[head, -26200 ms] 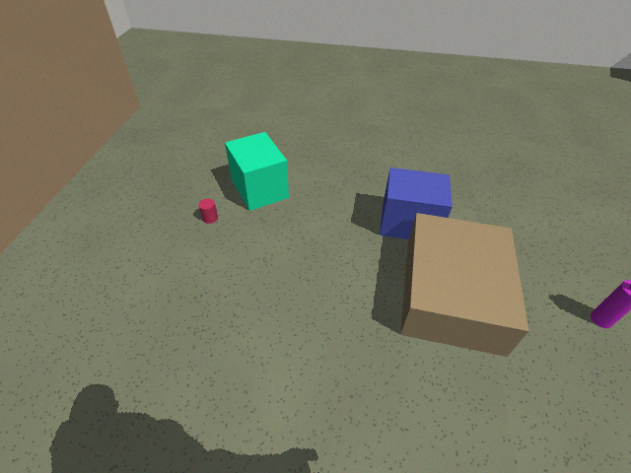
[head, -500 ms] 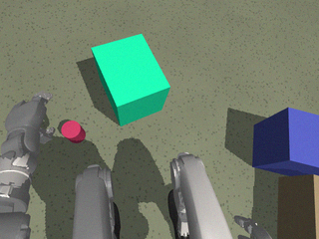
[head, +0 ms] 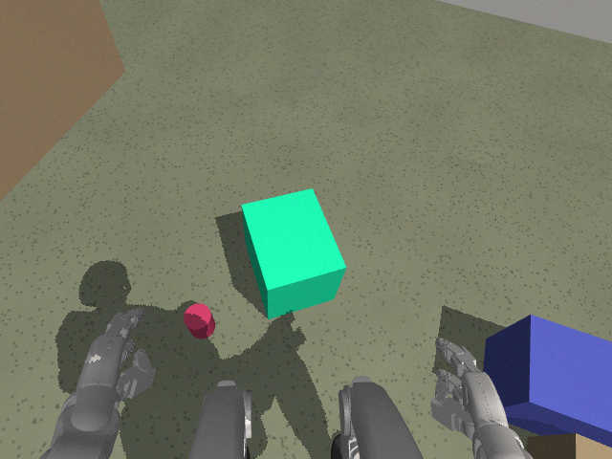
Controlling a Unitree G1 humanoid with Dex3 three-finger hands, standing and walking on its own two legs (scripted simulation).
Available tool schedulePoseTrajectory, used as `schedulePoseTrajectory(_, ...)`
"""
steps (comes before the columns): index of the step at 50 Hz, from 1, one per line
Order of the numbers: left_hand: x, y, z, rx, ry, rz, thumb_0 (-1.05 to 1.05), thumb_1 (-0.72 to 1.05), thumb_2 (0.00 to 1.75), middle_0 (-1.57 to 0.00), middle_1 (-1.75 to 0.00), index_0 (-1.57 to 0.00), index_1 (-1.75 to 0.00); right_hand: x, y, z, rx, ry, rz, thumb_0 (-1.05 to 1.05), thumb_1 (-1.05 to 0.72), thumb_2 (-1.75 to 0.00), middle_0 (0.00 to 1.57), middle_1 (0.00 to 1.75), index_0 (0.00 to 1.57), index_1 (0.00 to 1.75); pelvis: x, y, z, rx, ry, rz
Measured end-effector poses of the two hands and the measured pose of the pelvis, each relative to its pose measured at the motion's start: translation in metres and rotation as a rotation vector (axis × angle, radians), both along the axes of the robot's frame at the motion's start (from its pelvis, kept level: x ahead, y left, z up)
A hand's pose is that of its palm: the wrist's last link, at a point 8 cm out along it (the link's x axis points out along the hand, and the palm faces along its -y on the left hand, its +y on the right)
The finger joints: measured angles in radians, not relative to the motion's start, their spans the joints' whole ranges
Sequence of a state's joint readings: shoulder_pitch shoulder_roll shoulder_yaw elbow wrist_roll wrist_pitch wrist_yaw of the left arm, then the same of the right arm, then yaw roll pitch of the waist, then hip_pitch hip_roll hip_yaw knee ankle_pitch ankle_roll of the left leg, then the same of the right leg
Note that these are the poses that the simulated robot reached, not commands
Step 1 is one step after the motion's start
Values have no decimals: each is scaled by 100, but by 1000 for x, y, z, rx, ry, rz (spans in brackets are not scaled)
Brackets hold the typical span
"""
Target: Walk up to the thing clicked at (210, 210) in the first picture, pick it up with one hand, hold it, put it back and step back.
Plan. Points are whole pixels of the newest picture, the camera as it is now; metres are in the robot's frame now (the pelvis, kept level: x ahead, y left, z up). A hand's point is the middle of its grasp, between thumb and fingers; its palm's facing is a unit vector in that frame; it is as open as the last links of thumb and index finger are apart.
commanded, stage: home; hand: left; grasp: from above
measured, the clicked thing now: (200, 321) +0.48 +0.23 -0.56
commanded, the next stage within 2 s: none
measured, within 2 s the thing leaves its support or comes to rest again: neither
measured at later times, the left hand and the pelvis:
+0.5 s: hand (103, 400) +0.21 +0.19 +0.07, palm faces +0.10 -0.97 -0.20, open 7.4 cm; pelvis +0.05 +0.00 +0.11, yaw +2 degrees
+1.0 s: hand (106, 409) +0.21 +0.18 +0.07, palm faces +0.09 -0.98 -0.20, open 7.4 cm; pelvis +0.05 +0.00 +0.11, yaw +2 degrees
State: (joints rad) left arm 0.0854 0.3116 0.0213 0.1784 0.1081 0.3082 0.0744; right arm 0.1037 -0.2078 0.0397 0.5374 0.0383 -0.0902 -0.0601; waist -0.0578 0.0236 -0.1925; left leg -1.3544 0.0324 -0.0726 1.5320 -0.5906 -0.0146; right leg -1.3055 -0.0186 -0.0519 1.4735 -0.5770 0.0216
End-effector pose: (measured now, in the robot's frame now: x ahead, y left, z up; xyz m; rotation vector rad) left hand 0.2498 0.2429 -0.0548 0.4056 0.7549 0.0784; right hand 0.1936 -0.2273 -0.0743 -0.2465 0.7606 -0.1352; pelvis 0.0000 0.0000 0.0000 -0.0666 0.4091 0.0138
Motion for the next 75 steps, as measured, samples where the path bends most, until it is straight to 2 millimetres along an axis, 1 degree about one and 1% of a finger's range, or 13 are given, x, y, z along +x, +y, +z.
schedulePoseTrajectory(5, -15, -4, 39, -81, 29, 90, 1, 90, 90, -21, -30, -21, -31, -8, 4, 36, -2, -4, -30, 1, -90, -90, 21, 30, 20, 30, 14, -1, 36, 3, -52, 8)
schedulePoseTrajectory(13, -33, -9, 101, -170, 38, 179, 1, 90, 90, -20, -30, -21, -30, -19, -4, 88, -39, -32, -93, 1, -90, -90, 21, 30, 20, 30, 37, -1, 84, 9, -140, 17)
schedulePoseTrajectory(18, -44, -9, 134, -183, 16, 183, 1, 90, 90, -20, -30, -21, -31, -13, -10, 114, -59, -92, -113, 1, -90, -90, 21, 30, 20, 30, 48, 0, 103, 14, -185, 20)
schedulePoseTrajectory(22, -52, -9, 149, -185, 6, 183, 1, 90, 90, -20, -31, -21, -31, -1, -12, 128, -65, -150, -104, 1, -90, -90, 21, 30, 20, 30, 53, 0, 111, 17, -210, 25)
schedulePoseTrajectory(25, -57, -8, 153, -189, 6, 185, 1, 90, 90, -20, -31, -20, -31, 9, -11, 136, -66, -191, -88, 1, -90, -90, 20, 30, 20, 30, 54, 0, 113, 19, -224, 28)
schedulePoseTrajectory(29, -62, -8, 151, -196, 16, 189, 1, 90, 90, -20, -30, -20, -31, 20, -9, 143, -66, -232, -58, 1, -90, -90, 21, 30, 20, 30, 53, -1, 114, 22, -234, 33)
schedulePoseTrajectory(34, -65, -9, 148, -202, 23, 193, 1, 91, 90, -20, -30, -20, -30, 26, -5, 145, -64, -249, -31, 1, -90, -90, 21, 30, 20, 30, 51, -2, 114, 24, -243, 36)
schedulePoseTrajectory(38, -65, -9, 149, -200, 15, 190, 1, 91, 90, -20, -30, -20, -30, 25, -4, 143, -63, -239, -21, 1, -90, -90, 21, 30, 20, 30, 50, -2, 114, 24, -246, 37)
schedulePoseTrajectory(42, -64, -10, 150, -195, 11, 183, 1, 91, 90, -20, -30, -20, -30, 20, -4, 139, -60, -218, -24, 1, -90, -90, 21, 30, 20, 30, 50, -2, 115, 23, -247, 36)
schedulePoseTrajectory(50, -63, -10, 149, -194, 17, 179, 1, 91, 90, -20, -30, -20, -30, 7, -6, 133, -61, -183, -50, 1, -90, -90, 21, 30, 20, 30, 50, -2, 115, 23, -248, 31)
schedulePoseTrajectory(55, -61, -10, 150, -193, 13, 173, 1, 91, 90, -20, -30, -20, -30, 3, -9, 131, -66, -174, -57, 1, -90, -90, 21, 30, 20, 30, 50, -2, 115, 23, -246, 29)
schedulePoseTrajectory(60, -59, -10, 151, -193, 11, 169, 1, 91, 90, -20, -30, -20, -30, 5, -10, 132, -69, -175, -63, 1, -90, -90, 21, 30, 20, 30, 51, -1, 115, 23, -242, 27)
schedulePoseTrajectory(75, -55, -10, 150, -195, 9, 171, 1, 91, 90, -20, -30, -20, -30, 16, -10, 136, -73, -198, -55, 1, -90, -90, 21, 30, 20, 30, 56, -1, 115, 23, -245, 28)
